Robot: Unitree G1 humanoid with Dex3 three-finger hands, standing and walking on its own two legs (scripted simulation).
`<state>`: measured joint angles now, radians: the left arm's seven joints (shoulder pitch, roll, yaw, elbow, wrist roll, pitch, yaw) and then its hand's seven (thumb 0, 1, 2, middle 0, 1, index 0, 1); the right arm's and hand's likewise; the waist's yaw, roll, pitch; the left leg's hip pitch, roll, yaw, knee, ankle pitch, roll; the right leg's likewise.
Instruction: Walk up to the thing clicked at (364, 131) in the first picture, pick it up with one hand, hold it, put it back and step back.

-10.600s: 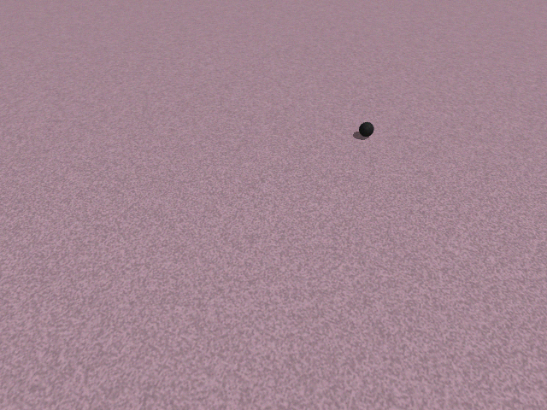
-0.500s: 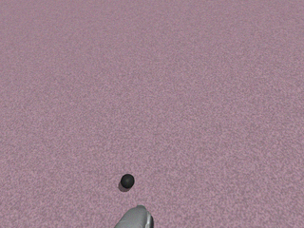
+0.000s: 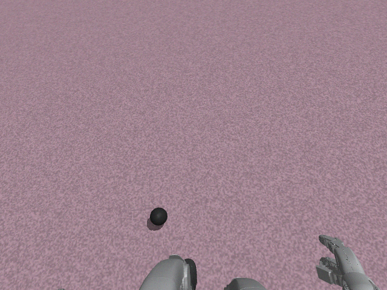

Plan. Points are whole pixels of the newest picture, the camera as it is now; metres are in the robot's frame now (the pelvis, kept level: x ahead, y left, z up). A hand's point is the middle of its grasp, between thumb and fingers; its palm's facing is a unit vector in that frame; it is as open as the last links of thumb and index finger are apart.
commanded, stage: walk up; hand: left
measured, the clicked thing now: (158, 216) +0.48 +0.25 -0.70
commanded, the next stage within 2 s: stand in 1.86 s
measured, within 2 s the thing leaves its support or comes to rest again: neither
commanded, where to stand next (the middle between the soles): +0.08 -0.03 m, yaw +1 degrees
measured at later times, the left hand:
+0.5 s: hand out of the picture -0.06 +0.26 -0.12, palm faces +0.12 -0.94 -0.31, open 7.4 cm
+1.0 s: hand out of the picture -0.05 +0.25 -0.09, palm faces +0.07 -0.87 -0.49, open 7.4 cm
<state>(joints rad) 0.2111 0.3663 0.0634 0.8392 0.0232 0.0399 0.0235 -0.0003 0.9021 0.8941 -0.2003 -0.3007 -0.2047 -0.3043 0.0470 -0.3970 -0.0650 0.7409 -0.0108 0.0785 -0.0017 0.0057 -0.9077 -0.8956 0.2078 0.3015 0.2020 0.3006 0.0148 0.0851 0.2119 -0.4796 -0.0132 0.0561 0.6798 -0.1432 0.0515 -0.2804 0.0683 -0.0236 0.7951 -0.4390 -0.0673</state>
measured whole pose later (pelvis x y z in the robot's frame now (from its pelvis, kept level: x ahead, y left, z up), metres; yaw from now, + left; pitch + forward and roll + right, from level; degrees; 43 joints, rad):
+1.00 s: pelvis -0.04 -0.04 +0.02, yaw +5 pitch -2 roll +0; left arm 0.37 0.38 0.03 0.87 0.02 -0.08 0.03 0.00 0.90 0.89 -0.20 -0.30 -0.21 -0.30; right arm 0.24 -0.42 -0.07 0.85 -0.03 0.05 0.04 0.01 -0.91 -0.90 0.21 0.30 0.20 0.30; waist 0.04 0.10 0.12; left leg -0.48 0.04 -0.05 0.98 -0.40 0.01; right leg -0.31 -0.05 -0.01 0.62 -0.27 0.02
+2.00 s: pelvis -0.03 +0.00 +0.04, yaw +2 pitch -3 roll +0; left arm 0.08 0.34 0.00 1.13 0.00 -0.03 -0.01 0.00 0.90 0.89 -0.20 -0.30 -0.20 -0.30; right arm 0.07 -0.36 -0.01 1.14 -0.01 -0.01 0.01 0.01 -0.91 -0.90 0.21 0.30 0.20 0.30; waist -0.02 0.00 0.06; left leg -0.18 0.05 0.05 0.38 -0.15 -0.02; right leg -0.11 -0.01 0.01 0.39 -0.23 0.01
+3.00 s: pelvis -0.03 +0.01 +0.04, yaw +2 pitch -3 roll +0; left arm 0.12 0.35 0.00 1.13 0.00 -0.01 0.00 0.00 0.90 0.89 -0.20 -0.30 -0.20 -0.30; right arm 0.07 -0.34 -0.01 1.16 -0.01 -0.01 0.01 0.01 -0.91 -0.90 0.21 0.30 0.20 0.30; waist -0.01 -0.01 0.04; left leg -0.15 0.02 0.06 0.33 -0.13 0.00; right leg -0.08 -0.03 0.01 0.32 -0.20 0.03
